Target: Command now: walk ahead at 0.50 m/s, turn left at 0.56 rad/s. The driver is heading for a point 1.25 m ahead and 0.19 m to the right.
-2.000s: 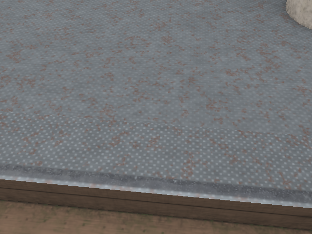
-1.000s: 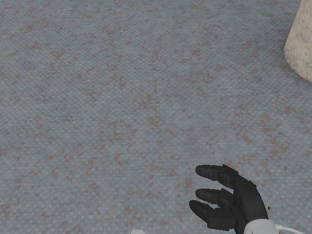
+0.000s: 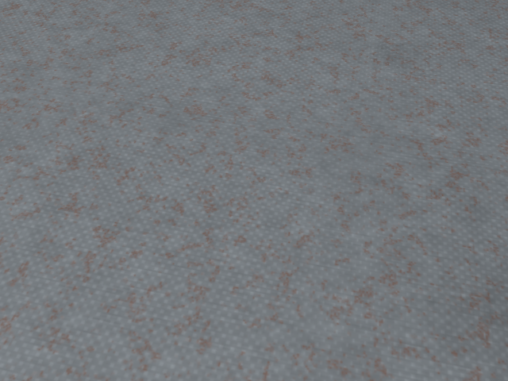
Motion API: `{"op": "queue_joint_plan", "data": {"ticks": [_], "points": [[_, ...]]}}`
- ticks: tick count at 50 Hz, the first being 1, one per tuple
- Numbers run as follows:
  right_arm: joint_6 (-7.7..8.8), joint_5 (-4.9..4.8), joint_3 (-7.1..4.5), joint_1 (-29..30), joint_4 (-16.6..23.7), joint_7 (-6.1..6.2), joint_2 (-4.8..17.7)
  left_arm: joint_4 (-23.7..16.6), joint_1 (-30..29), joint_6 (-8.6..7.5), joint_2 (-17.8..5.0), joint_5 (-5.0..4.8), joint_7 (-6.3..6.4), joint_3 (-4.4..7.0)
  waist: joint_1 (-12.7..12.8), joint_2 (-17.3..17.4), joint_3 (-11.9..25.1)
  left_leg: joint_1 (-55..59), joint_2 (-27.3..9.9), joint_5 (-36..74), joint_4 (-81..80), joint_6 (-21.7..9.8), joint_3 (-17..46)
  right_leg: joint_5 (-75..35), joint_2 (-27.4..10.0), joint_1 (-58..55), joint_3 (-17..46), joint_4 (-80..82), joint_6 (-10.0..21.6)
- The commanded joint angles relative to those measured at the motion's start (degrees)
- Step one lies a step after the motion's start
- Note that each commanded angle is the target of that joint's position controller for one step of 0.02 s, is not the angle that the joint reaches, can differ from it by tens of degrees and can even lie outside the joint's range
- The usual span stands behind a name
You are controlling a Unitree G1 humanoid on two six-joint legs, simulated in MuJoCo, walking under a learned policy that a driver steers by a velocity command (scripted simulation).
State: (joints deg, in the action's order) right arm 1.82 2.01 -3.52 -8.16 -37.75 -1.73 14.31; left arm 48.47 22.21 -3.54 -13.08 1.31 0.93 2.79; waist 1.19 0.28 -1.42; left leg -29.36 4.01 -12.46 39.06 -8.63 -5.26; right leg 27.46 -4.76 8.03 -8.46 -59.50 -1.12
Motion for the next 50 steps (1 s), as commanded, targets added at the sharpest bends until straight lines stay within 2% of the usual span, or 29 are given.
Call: {"op": "queue_joint_plan", "data": {"ticks": [1,2,3,4,5,6,8,10,12,13,20,21,23,24,25,26,27,28,29,30,31,32,34,36,39,42,46,48,50], "points": [[-0.73,-0.96,-4.14,-13.7,-0.1,2.45,12.1,-10.9,-7.0,-2.14,-6.7,-0.66,-0.86,1.19,-6.5,3.0,9.3,36.6,-21.1,4.9,-21.9,-12.4,38.2,-6.4,1.3,38.7,10.5,-25.5,0.8],[-0.58,-0.83,-2.99,-10.8,-0.3,2.29,9.1,-10.1,-5.2,-2.54,-6.6,-0.27,-0.70,0.98,-2.6,-1.4,5.1,28.0,-18.5,11.3,-22.4,-9.8,32.7,-9.2,-0.9,34.8,10.3,-18.9,0.7],[-0.13,-1.31,-2.66,-9.2,0.2,2.11,8.1,-10.0,-4.3,-1.80,-6.4,0.60,-0.84,1.01,-0.7,-0.8,4.2,22.6,-15.7,16.8,-22.7,-8.9,28.1,-9.0,-2.0,30.9,10.6,-14.9,0.1],[0.38,-1.26,-2.27,-8.6,0.1,2.02,7.3,-9.4,-2.8,-0.42,-6.0,1.42,-0.89,0.80,0.2,-0.3,4.9,19.0,-13.3,19.2,-22.8,-8.3,24.3,-7.9,-2.3,27.1,10.2,-14.3,-0.2],[1.12,-1.41,-1.70,-8.6,-0.1,1.85,5.8,-8.6,-1.6,0.67,-4.9,1.82,-1.21,0.45,1.1,-1.0,5.7,17.6,-12.5,20.2,-23.4,-8.1,21.5,-8.0,-2.4,25.3,9.9,-11.6,-0.2],[1.56,-1.45,-1.62,-10.0,-1.2,1.76,6.2,-8.2,-1.8,1.51,-4.5,2.09,-1.79,0.22,0.8,-1.0,5.3,16.9,-12.2,20.7,-25.3,-8.0,20.6,-9.0,-2.2,25.2,8.9,-9.5,-0.1],[2.19,-1.45,-1.52,-12.8,-3.1,1.51,6.7,-8.3,-4.5,2.08,-4.2,1.52,-2.32,0.00,0.0,0.1,2.7,17.7,-11.7,20.6,-28.3,-6.8,18.1,-14.4,-2.9,27.5,8.3,-3.1,0.2],[2.56,-1.24,-1.32,-14.8,-4.2,1.20,6.7,-9.0,-9.3,2.12,-5.1,0.62,-1.99,0.21,-1.9,1.7,0.2,20.6,-11.3,21.9,-29.4,-4.1,16.2,-19.7,-3.5,31.3,7.9,2.2,0.5],[2.72,-1.48,-1.27,-16.4,-5.1,0.99,7.3,-9.8,-13.2,2.16,-5.4,0.32,-2.03,0.19,-3.1,1.5,-0.4,24.8,-12.0,22.9,-30.0,-2.1,14.7,-23.9,-3.4,34.1,8.2,6.7,0.6],[2.90,-1.71,-1.08,-16.8,-5.3,1.05,7.1,-9.8,-14.3,2.09,-4.6,0.32,-2.37,-0.08,-3.4,1.6,-0.2,26.4,-12.1,23.1,-30.3,-1.7,13.2,-26.0,-2.9,34.0,8.2,9.1,1.1],[3.35,-0.54,-0.37,-19.6,-8.2,2.47,6.8,-12.2,-22.7,1.51,-4.0,0.12,-3.90,-0.45,-5.7,2.0,-4.8,35.2,-14.7,30.5,-30.3,0.0,6.2,-27.1,1.7,34.0,5.9,21.6,4.8],[3.37,-0.47,-0.27,-19.0,-8.5,2.73,6.9,-12.3,-22.4,1.42,-4.0,0.20,-4.02,-0.46,-5.2,2.3,-4.7,35.9,-15.0,35.2,-29.0,0.5,5.1,-25.4,2.8,31.7,4.8,23.3,5.7],[3.40,-0.32,-0.25,-17.6,-9.0,3.26,8.1,-11.4,-18.4,1.50,-4.8,0.27,-3.78,-0.05,-2.9,4.2,-1.8,37.2,-15.2,54.9,-22.0,1.9,2.8,-20.1,6.7,23.8,1.7,24.8,8.0],[3.22,-0.10,-0.38,-17.2,-9.3,3.56,9.0,-10.4,-14.2,1.45,-5.7,0.37,-3.43,0.38,-1.0,5.2,0.8,38.2,-15.3,63.8,-15.5,2.5,2.0,-17.1,8.9,19.4,0.6,25.2,9.3],[2.80,0.10,-0.60,-16.5,-9.3,3.74,10.1,-8.4,-6.7,1.09,-7.1,0.59,-3.09,1.14,2.4,5.2,4.7,36.9,-14.9,65.2,-5.1,2.9,1.0,-16.2,10.6,11.4,1.0,27.7,10.8],[2.72,-0.28,-0.56,-14.9,-8.5,3.88,10.7,-6.0,2.5,0.58,-9.2,1.39,-2.58,2.18,7.0,3.5,9.4,28.0,-13.8,54.7,8.8,3.5,-0.9,-17.6,8.3,-2.6,5.6,30.7,13.2],[3.19,-1.80,0.48,-16.0,-5.2,3.38,7.1,-5.8,8.3,0.77,-16.3,2.01,-1.74,4.33,7.6,-7.0,16.4,9.4,-6.9,26.3,32.1,5.8,-3.8,-14.6,-7.3,-19.1,28.7,31.6,20.4],[3.53,-1.00,0.27,-16.5,-3.6,2.65,6.9,-6.2,4.8,1.19,-16.5,-0.29,-2.00,4.36,3.7,-12.9,20.3,-5.8,2.6,-16.5,45.1,6.8,4.2,-23.4,-15.7,-25.6,54.6,39.8,26.3],[3.72,0.04,0.49,-12.5,-2.8,2.27,7.4,-6.0,1.9,1.45,-15.0,-1.61,-2.08,4.28,3.4,-5.0,14.0,-10.8,-2.3,-11.6,45.1,6.1,10.6,-20.0,-13.3,-21.3,46.7,40.5,24.7],[4.34,-0.50,0.92,-9.7,-1.9,1.87,7.2,-6.2,-0.7,1.61,-12.3,-1.39,-1.86,3.59,2.4,-1.5,7.2,-11.2,-4.8,-7.5,41.3,6.3,9.6,-21.0,-11.9,-12.9,39.6,42.4,22.8],[4.32,-0.43,0.99,-9.0,-1.8,1.70,6.7,-6.1,-2.6,1.65,-10.0,-1.07,-1.75,2.89,0.2,1.6,2.8,-9.2,-6.8,-6.2,35.9,6.5,9.0,-24.2,-8.9,-5.6,34.8,44.1,20.2],[3.36,0.39,1.09,-9.1,-1.4,1.67,6.5,-5.9,-3.7,1.44,-8.8,-1.22,-1.61,2.44,-1.7,1.4,0.8,-6.9,-8.0,-6.3,32.4,7.5,8.9,-28.1,-6.3,-0.5,31.3,45.1,18.6],[1.19,1.17,1.48,-11.1,-1.8,1.35,5.5,-5.9,-3.8,0.63,-9.0,-1.26,-1.73,2.30,-3.1,-0.8,1.5,-3.7,-8.6,-5.9,28.6,9.1,7.7,-32.4,-3.3,3.7,27.1,46.6,18.0],[0.35,1.15,1.69,-9.0,-0.9,1.16,5.0,-5.4,-2.6,0.14,-10.5,-1.34,-1.76,2.70,-3.0,-1.5,1.1,-4.8,-8.9,-3.0,24.0,10.3,6.5,-33.6,-1.5,5.4,25.0,47.9,17.9],[0.31,0.89,1.86,-1.1,1.6,1.03,4.9,-4.7,0.2,0.19,-11.0,-1.54,-1.61,2.91,-0.6,-2.7,-0.7,-8.0,-9.1,5.1,14.0,11.7,5.7,-33.2,0.6,4.6,24.3,48.6,15.9],[0.53,0.45,2.16,4.8,2.9,0.78,4.6,-4.0,3.6,0.40,-11.3,-1.62,-1.45,3.19,2.2,-3.7,-0.1,-8.9,-7.9,11.4,5.9,11.9,5.7,-35.6,1.2,0.1,25.1,46.3,13.8],[1.41,-0.11,2.55,11.4,5.1,0.51,4.8,-3.9,6.8,0.73,-11.9,-0.73,-0.80,3.40,4.8,-4.0,-0.2,-9.1,-5.8,11.4,-1.4,11.1,5.9,-40.3,-0.3,-5.9,28.6,42.2,13.7],[1.94,-0.19,2.46,10.3,5.0,0.44,5.5,-4.2,5.7,0.59,-12.2,-0.48,-0.29,3.36,3.7,-4.4,0.0,-4.8,-5.2,10.2,-5.5,9.6,6.4,-41.8,-1.9,-7.2,29.8,40.6,12.7],[2.40,-0.16,1.69,3.2,2.7,0.90,7.1,-4.4,3.0,0.17,-12.6,-0.36,-0.21,3.23,0.2,-4.9,1.7,6.9,-3.1,6.2,-8.9,7.2,5.6,-49.7,-2.0,-5.3,29.4,36.1,10.7]]}}
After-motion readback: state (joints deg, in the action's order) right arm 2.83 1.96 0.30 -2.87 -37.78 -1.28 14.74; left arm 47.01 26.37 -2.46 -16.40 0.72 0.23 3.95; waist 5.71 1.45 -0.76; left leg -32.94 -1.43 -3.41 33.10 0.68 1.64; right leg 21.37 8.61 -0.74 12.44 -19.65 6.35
